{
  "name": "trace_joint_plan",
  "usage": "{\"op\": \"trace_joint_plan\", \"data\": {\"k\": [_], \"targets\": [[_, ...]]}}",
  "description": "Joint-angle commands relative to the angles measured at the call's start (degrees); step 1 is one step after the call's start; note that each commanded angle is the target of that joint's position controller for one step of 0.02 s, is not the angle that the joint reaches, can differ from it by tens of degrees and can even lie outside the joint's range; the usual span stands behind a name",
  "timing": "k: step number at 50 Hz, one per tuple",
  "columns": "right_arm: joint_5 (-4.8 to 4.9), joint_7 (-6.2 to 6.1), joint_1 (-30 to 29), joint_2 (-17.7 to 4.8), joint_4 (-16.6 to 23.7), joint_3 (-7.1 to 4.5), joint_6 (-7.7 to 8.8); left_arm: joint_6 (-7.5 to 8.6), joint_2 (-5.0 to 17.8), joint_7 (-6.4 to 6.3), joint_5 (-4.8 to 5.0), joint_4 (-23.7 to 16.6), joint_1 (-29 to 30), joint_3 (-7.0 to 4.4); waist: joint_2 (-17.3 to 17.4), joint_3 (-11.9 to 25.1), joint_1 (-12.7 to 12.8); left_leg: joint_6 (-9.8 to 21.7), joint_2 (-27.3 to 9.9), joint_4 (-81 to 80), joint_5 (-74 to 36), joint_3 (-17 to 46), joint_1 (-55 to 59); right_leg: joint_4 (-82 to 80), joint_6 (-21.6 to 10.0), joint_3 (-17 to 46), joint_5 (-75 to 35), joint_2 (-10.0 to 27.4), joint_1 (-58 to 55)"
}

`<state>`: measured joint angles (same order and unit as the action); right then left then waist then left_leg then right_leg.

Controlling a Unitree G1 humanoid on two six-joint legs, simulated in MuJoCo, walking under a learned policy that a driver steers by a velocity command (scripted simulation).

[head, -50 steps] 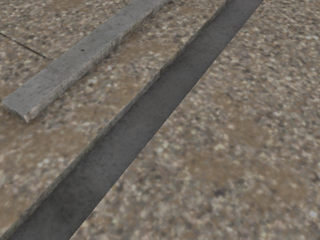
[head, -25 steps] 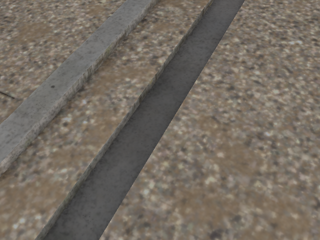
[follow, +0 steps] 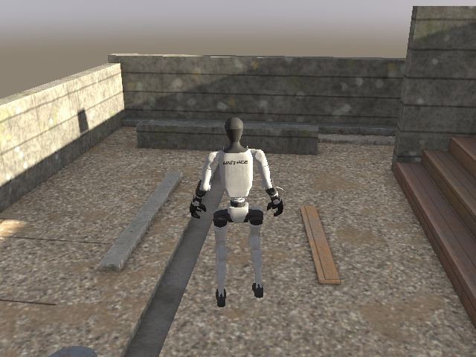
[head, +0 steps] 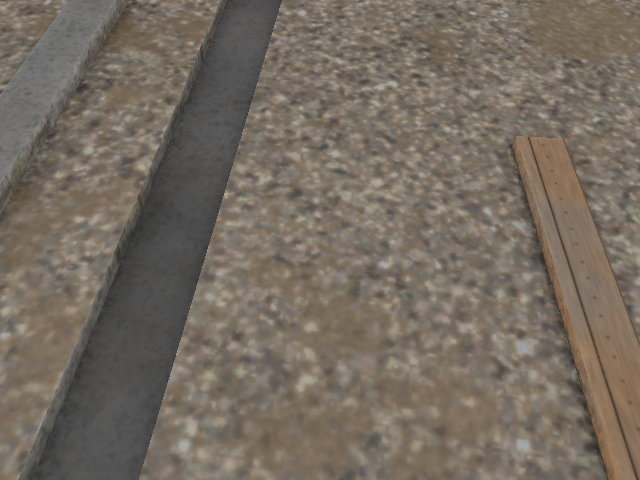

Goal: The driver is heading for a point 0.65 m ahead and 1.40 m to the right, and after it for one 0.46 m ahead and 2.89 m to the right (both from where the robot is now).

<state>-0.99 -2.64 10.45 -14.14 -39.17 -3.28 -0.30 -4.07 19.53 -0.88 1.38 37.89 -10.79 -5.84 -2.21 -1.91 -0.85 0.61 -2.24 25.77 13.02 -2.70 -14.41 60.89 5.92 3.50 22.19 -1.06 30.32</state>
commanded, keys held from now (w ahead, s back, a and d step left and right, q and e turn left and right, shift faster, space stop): e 1.00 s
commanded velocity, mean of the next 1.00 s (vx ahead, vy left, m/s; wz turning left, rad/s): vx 0.00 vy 0.00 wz -0.59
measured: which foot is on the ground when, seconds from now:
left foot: down 0.00-0.18, up 0.20-0.60, down 0.62-1.00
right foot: up 0.00-0.16, down 0.18-0.62, up 0.64-1.00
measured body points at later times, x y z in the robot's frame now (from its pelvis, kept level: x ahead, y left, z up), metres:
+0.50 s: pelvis +0.00 -0.04 +0.00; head +0.03 -0.07 +0.45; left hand +0.23 +0.19 -0.08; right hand +0.08 -0.36 -0.10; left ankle +0.07 +0.10 -0.70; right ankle -0.01 -0.14 -0.74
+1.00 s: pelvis -0.01 -0.03 +0.00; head +0.02 -0.06 +0.44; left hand +0.28 +0.10 -0.10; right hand -0.05 -0.35 -0.11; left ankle +0.07 +0.08 -0.74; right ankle -0.08 -0.13 -0.72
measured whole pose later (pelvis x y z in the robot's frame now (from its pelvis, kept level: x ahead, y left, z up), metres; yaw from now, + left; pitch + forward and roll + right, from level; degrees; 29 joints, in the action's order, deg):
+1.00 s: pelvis -0.01 -0.03 +0.00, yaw -36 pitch +1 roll +0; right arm 0.5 -1.1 8.2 -16.5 -39.1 -4.2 -1.1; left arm -4.4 17.4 0.5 1.2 35.2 -10.0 -4.4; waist 0.2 -3.9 -0.7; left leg -1.2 -4.8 27.4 14.6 -7.0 -13.3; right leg 41.5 3.8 -0.8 21.0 1.9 20.8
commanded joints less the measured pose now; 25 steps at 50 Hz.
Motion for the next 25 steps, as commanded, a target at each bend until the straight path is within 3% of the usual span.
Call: {"op": "trace_joint_plan", "data": {"k": [1, 6, 8, 9, 10, 11, 12, 13, 14, 15, 18, 21, 25], "targets": [[0.24, -0.17, 0.45, -11.76, 3.07, -3.49, -0.04, 0.94, 1.57, 0.75, -0.12, -6.8, 4.98, 0.35, 12.5, 5.95, -2.14, 12.01, -14.18, -5.69, -23.14, 8.81, 12.1, -7.65, 0.37, -2.65, 1.34, 2.28, 2.73], [1.73, 1.05, -0.93, -13.33, 2.59, -4.33, -0.08, 0.29, 2.79, 1.8, 0.02, -7.27, 3.38, -0.23, 13.73, 6.16, -1.23, 11.05, -15.91, -3.27, -24.72, 5.89, 9.8, -21.64, -2.88, -6.81, -0.93, 1.57, -7.12], [2.96, 1.13, -1.81, -12.66, 2.05, -4.27, 0.07, 0.24, 2.7, 2.05, -0.07, -5.97, -0.55, -0.76, 12.17, 6.5, 1.42, 7.51, -14.5, 1.91, -21.59, 2.74, 6.97, -34.35, -6.1, -8.33, -10.43, -0.11, -15.19], [2.59, 1.36, 1.37, -10.67, 0.67, -3.8, 0.37, 0.29, 4.79, 1.55, -0.24, -5.46, -2.75, -1.61, 7.23, 7.46, 1.74, 3.28, -12.05, 8.12, -14.47, -0.92, 1.22, -39.28, -8.3, -4.54, -19.0, 0.68, -23.48], [-0.54, 1.69, 1.46, -6.83, 2.45, -2.49, 0.54, 0.62, 11.95, 0.59, -0.44, -6.32, -4.88, -3.3, -10.23, 8.7, 0.71, -2.88, -5.46, 25.46, 10.87, -6.4, -15.12, -39.0, -14.04, 14.85, -41.88, 15.08, -35.0], [-0.97, 1.22, -3.66, -7.07, 5.11, -2.29, 0.72, 1.77, 13.34, 0.87, -2.36, -7.49, -3.8, -3.02, -14.79, 9.43, 3.04, -5.54, 1.5, 37.65, 27.06, 0.11, -25.39, -38.72, -26.31, 26.22, -49.93, 24.4, -32.26], [0.08, 0.91, -6.44, -9.69, 5.25, -3.02, 0.69, 2.92, 10.64, 1.26, -2.98, -7.1, -4.28, -2.36, -8.4, 10.27, 5.29, -5.29, 0.48, 43.14, 25.38, 5.22, -25.43, -40.21, -27.11, 23.27, -43.94, 22.16, -30.42], [0.86, 0.72, -6.69, -10.08, 4.97, -3.29, 0.51, 3.58, 9.0, 1.02, -2.48, -6.41, -1.79, -1.74, -6.57, 7.8, 3.39, -4.66, -0.35, 43.48, 20.41, 6.32, -25.74, -40.12, -23.69, 18.53, -39.37, 18.39, -28.62], [0.59, 0.26, -5.64, -9.9, 3.91, -3.48, 0.31, 3.59, 7.65, 0.58, -1.39, -6.49, 0.93, -1.41, -4.2, 6.79, 2.03, -4.69, -0.75, 41.34, 16.18, 6.73, -25.76, -39.94, -20.68, 15.81, -35.65, 15.36, -27.39], [0.2, -0.04, -4.86, -10.41, 3.69, -3.71, 0.09, 3.3, 6.73, 0.18, -0.52, -6.73, 2.99, -0.94, -4.79, 6.2, 1.07, -5.12, -0.64, 39.84, 13.13, 6.83, -24.57, -39.99, -19.5, 14.53, -35.67, 14.04, -25.68], [0.54, 0.45, -2.88, -8.69, 2.99, -3.3, 0.35, 2.71, 6.77, -0.65, -1.06, -6.72, 3.18, -0.72, -5.02, 7.99, 0.15, -6.08, 1.56, 35.98, 8.24, 5.95, -19.98, -39.95, -19.35, 13.39, -35.68, 11.8, -23.55], [0.69, 0.7, -4.84, -7.15, 3.47, -2.53, 0.56, 2.45, 7.69, -1.08, -0.81, -6.32, 2.37, -1.08, -5.27, 7.78, 1.23, -6.22, 2.51, 26.14, 6.95, 6.58, -17.48, -39.4, -19.02, 15.45, -29.77, 11.1, -23.2], [1.16, 1.43, -5.66, -7.74, 3.97, -2.52, 1.03, 1.96, 8.66, -0.73, -0.87, -6.48, 2.93, -1.43, -6.97, 6.72, 1.97, -5.43, 4.08, 17.56, 7.84, 7.21, -11.72, -39.1, -19.11, 20.51, -22.92, 10.67, -19.46]]}}
Keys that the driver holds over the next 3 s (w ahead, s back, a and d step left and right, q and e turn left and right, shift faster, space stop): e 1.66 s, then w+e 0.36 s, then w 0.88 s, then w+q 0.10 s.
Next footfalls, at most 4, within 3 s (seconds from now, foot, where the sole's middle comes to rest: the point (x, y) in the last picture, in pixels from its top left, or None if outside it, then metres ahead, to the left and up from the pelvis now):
0.18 right None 0.02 -0.14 -0.78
0.62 left None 0.10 0.07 -0.78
1.04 right None -0.05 -0.15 -0.78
1.56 left None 0.12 -0.02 -0.78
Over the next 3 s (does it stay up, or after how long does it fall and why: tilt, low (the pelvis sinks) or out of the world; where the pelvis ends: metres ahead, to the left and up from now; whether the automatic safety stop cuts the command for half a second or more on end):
stays up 0.05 -0.65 -0.02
